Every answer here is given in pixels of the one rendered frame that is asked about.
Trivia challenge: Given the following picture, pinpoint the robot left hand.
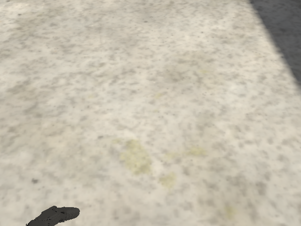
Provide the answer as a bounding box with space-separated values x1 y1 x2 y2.
25 205 80 226

